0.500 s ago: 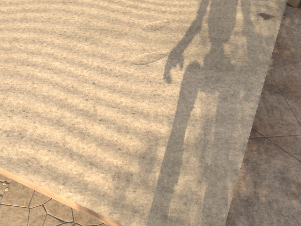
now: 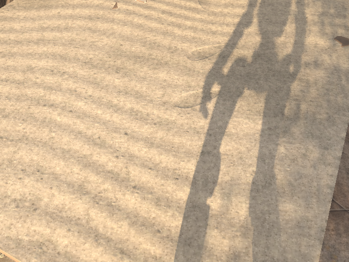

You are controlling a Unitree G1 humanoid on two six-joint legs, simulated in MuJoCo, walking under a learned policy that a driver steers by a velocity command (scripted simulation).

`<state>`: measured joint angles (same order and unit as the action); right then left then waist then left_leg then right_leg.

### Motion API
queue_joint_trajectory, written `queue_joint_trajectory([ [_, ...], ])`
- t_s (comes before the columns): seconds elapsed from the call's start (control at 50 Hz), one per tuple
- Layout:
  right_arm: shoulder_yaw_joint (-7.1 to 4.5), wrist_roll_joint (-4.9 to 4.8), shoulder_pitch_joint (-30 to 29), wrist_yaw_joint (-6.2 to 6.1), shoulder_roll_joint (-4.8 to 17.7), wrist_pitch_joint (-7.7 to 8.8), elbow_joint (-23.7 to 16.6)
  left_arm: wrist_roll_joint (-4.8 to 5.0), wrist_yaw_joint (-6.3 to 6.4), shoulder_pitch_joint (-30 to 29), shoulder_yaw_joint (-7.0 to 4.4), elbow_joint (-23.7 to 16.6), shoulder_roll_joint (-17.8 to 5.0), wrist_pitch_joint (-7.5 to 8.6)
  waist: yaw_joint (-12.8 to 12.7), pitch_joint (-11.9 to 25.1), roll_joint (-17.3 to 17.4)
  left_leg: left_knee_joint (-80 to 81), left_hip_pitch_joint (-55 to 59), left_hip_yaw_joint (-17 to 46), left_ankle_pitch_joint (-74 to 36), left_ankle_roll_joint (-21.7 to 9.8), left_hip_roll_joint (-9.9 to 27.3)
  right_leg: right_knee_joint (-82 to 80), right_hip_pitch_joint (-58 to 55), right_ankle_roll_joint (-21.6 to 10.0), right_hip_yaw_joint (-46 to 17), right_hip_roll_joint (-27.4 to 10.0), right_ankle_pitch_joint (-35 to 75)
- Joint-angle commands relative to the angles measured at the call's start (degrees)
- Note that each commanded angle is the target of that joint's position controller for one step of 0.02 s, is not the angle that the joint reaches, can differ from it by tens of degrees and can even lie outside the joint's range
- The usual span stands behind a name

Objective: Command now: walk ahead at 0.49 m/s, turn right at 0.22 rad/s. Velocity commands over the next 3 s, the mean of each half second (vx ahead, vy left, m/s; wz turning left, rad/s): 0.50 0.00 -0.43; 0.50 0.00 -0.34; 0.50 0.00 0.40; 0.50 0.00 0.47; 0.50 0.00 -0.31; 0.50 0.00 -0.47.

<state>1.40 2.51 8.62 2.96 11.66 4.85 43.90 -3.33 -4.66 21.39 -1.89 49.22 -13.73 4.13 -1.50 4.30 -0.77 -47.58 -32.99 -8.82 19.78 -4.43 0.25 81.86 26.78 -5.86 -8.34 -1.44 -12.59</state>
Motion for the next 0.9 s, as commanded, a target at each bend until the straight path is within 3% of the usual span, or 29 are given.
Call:
queue_joint_trajectory([
  [0.02,-0.39,-0.60,6.1,-0.52,-3.2,0.08,4.9,-0.11,0.73,-4.7,1.72,-7.0,4.8,-0.38,-1.8,1.8,4.3,28.1,13.3,22.4,-16.1,-10.6,17.0,24.6,22.2,-4.6,1.6,-2.2,-4.9],
  [0.06,-0.63,0.80,4.7,-0.74,-3.4,-0.24,6.9,1.46,0.28,-5.3,3.09,-6.5,8.0,-1.35,-2.7,-1.2,5.4,31.6,10.8,16.7,-6.5,-9.4,15.6,32.6,29.8,-7.1,2.9,-1.4,-10.5],
  [0.08,-0.36,2.10,6.7,-0.89,-3.4,-0.08,8.9,1.88,-0.05,-6.7,3.55,-7.0,7.5,-1.18,-2.7,-1.6,5.9,31.5,10.8,15.2,-4.2,-8.3,15.5,37.8,34.4,-8.8,3.1,-1.0,-9.0],
  [0.1,-0.09,3.73,7.1,-0.74,-3.1,-0.08,10.2,2.27,-0.23,-10.4,3.59,-8.2,6.6,-0.77,-2.5,-2.4,3.8,32.4,9.5,12.0,-1.7,-7.0,14.5,36.4,36.8,-9.8,3.1,-0.9,-5.9],
  [0.12,0.03,4.58,6.3,-0.41,-1.6,0.06,10.5,2.38,-0.51,-14.1,3.02,-10.1,3.4,-0.34,-2.7,-2.2,1.8,33.6,7.5,8.7,0.2,-5.6,13.0,26.7,35.4,-9.7,4.0,-1.8,-0.3],
  [0.16,0.16,5.09,7.9,-0.92,0.5,0.56,10.9,2.50,-1.14,-19.0,2.76,-11.9,0.8,0.03,-0.9,-1.9,4.2,36.8,10.0,5.1,-5.1,-5.5,12.2,17.6,35.1,-7.0,4.7,-3.0,8.6],
  [0.2,0.36,5.06,9.9,-1.36,2.4,1.07,10.5,1.98,-2.10,-21.2,2.62,-12.1,-0.5,-0.36,0.5,-2.9,4.8,39.5,14.8,1.7,-13.1,-5.9,13.6,6.5,33.6,-3.8,6.6,-4.8,13.2],
  [0.22,-1.83,-3.44,17.3,-3.54,5.0,1.75,12.0,2.30,1.76,-22.5,2.44,-12.5,3.3,-2.44,-0.6,-9.2,-2.8,42.3,13.0,1.0,-16.7,-3.9,14.2,1.9,29.3,1.1,10.9,-1.9,4.9],
  [0.24,-2.04,-4.06,18.3,-4.77,7.0,1.66,12.2,2.27,2.83,-23.4,3.31,-13.1,3.7,-3.48,0.1,-10.3,-1.9,44.4,15.6,0.1,-18.6,-3.7,13.6,-5.1,27.1,2.4,13.2,-3.5,2.4],
  [0.26,-2.74,-3.43,19.9,-5.74,8.2,1.26,12.5,2.12,2.99,-25.0,3.49,-13.7,4.0,-4.11,0.9,-10.1,1.2,45.6,21.4,-0.6,-20.5,-4.1,14.4,-9.7,26.3,2.5,15.0,-3.7,-0.3],
  [0.3,-3.44,-2.43,22.2,-6.41,8.1,0.02,13.4,1.28,2.79,-27.1,3.34,-14.6,3.8,-4.57,2.2,-9.5,4.8,43.1,32.8,-3.7,-32.7,-4.3,15.7,-17.2,25.1,0.0,18.7,-2.6,-6.4],
  [0.32,-3.69,-1.82,22.7,-6.43,7.6,-0.38,13.4,1.00,2.83,-25.6,3.06,-14.4,3.8,-4.68,1.5,-7.6,5.8,37.3,36.7,-6.4,-49.0,-3.8,15.8,-20.5,21.0,-1.9,21.4,0.0,-11.7],
  [0.36,-4.67,-0.78,22.8,-6.17,9.5,-1.19,12.1,2.29,2.84,-19.3,1.92,-13.2,2.5,-4.43,-1.3,-1.0,9.8,21.4,42.7,-7.6,-78.6,-3.1,17.8,-25.9,11.7,-5.4,23.7,5.8,-17.6],
  [0.38,-3.49,9.64,22.5,0.06,8.9,1.35,13.7,2.75,1.72,-12.7,2.95,-13.5,4.3,-2.91,-4.8,3.5,14.6,18.9,33.4,-2.5,-83.7,-5.8,24.2,-34.3,-4.5,-6.3,9.1,4.3,2.1],
  [0.4,-5.27,6.34,15.1,1.12,11.4,2.30,10.6,2.61,2.77,-0.2,-0.63,-7.4,-2.9,-1.70,-9.3,11.0,8.8,3.3,22.7,-4.3,-64.4,-3.1,17.7,-37.4,-24.0,-7.4,3.9,5.9,3.7],
  [0.42,-3.10,5.87,20.8,3.40,5.8,3.08,7.9,2.12,3.90,8.0,-1.77,-4.7,-11.8,-0.70,-6.8,23.2,-10.2,-15.6,-2.5,1.2,-3.2,0.9,5.1,-48.8,-48.7,-17.2,-30.0,-9.0,3.0],
  [0.44,-4.66,0.76,12.5,4.37,9.2,2.14,7.6,0.25,3.71,16.7,-4.32,-0.6,-15.8,-0.89,-12.6,12.5,-0.8,-33.9,-15.3,15.9,-3.3,0.3,-0.3,-59.4,-43.8,-13.8,-43.4,-11.7,-2.2],
  [0.46,-4.27,-0.01,9.5,3.89,7.5,2.05,5.3,-0.09,3.90,14.2,-4.93,2.5,-15.4,-0.08,-10.0,4.2,0.8,-47.5,-22.7,21.3,-9.2,-0.3,-0.6,-61.3,-34.2,-12.3,-38.7,-12.2,-11.1],
  [0.48,-3.91,1.23,6.9,1.77,7.0,1.94,3.4,1.10,3.01,7.2,-2.99,4.0,-8.5,0.86,-5.6,0.6,2.2,-51.0,-22.3,21.2,-11.8,-1.0,1.0,-61.2,-24.6,-11.3,-32.9,-10.9,-13.1],
  [0.5,-2.78,3.23,7.5,-0.11,3.8,2.00,2.0,1.12,2.41,1.4,-0.51,4.6,-1.2,1.68,-1.2,0.6,1.9,-54.1,-22.1,22.2,-12.1,-2.3,0.7,-59.5,-17.9,-11.4,-27.9,-9.3,-8.5],
  [0.52,-1.90,3.41,7.7,-1.12,2.0,1.42,1.6,0.41,1.80,-4.2,1.28,4.9,3.8,2.10,3.1,0.8,4.3,-53.9,-20.4,22.1,-13.4,-3.2,1.8,-60.6,-10.7,-10.5,-22.9,-7.7,-6.1],
  [0.54,-1.54,2.44,8.2,-1.41,1.9,0.77,1.0,-0.20,1.43,-8.2,2.36,4.4,5.8,2.42,6.0,1.2,4.1,-54.4,-19.6,21.4,-14.4,-3.7,2.3,-62.0,-4.8,-10.3,-20.1,-6.9,-1.3],
  [0.58,-1.56,2.06,5.5,-1.25,3.4,-0.18,-0.6,0.40,1.33,-10.6,2.14,4.1,3.2,3.62,6.7,0.8,2.5,-47.9,-20.5,17.8,-10.6,-2.4,3.5,-63.9,-1.3,-10.2,-11.9,-4.2,1.3],
  [0.66,-1.30,1.35,-1.1,-1.72,2.8,1.52,-2.1,-1.52,2.93,3.6,2.12,6.4,0.3,4.95,1.6,0.0,-0.8,-32.1,-21.8,12.4,-17.0,3.7,4.1,-62.2,-6.7,-7.8,-7.0,-0.1,13.5],
  [0.72,-0.94,1.61,-7.7,-0.26,1.2,0.41,-3.1,0.30,1.77,8.0,1.75,5.8,-0.4,4.66,-1.3,-1.7,-2.6,-12.7,-16.1,10.1,-24.7,7.5,4.8,-63.0,-10.1,-8.8,-6.0,-1.5,21.9],
  [0.76,-1.35,1.76,-12.8,0.55,1.0,-0.94,-4.2,1.73,0.98,9.9,0.98,6.0,-1.8,4.44,-2.4,-4.9,-3.9,-1.9,-11.5,8.6,-27.4,7.5,4.2,-64.3,-11.2,-8.6,-7.5,-3.5,21.9],
  [0.78,-1.71,1.61,-15.5,0.87,1.6,-1.37,-4.9,1.84,0.66,11.3,0.43,6.5,-2.8,4.21,-3.1,-6.1,-4.3,1.5,-10.9,8.0,-27.6,7.0,3.7,-64.4,-13.5,-8.6,-8.5,-4.7,22.2],
  [0.84,-2.40,0.91,-21.1,1.14,2.5,-1.69,-6.7,1.05,0.44,14.4,-0.46,8.6,-2.9,3.76,-4.4,-8.4,-4.3,10.1,-13.5,8.1,-24.1,4.8,3.1,-63.3,-24.6,-8.8,-11.3,-8.8,24.2],
  [0.9,-3.22,0.12,-21.3,0.63,3.1,-1.39,-6.6,0.49,1.22,10.6,-1.07,8.4,-3.4,3.39,-2.9,-7.9,-4.0,15.9,-8.1,7.1,-19.9,1.5,2.2,-63.2,-29.9,-7.7,-9.9,-11.2,32.2],
])
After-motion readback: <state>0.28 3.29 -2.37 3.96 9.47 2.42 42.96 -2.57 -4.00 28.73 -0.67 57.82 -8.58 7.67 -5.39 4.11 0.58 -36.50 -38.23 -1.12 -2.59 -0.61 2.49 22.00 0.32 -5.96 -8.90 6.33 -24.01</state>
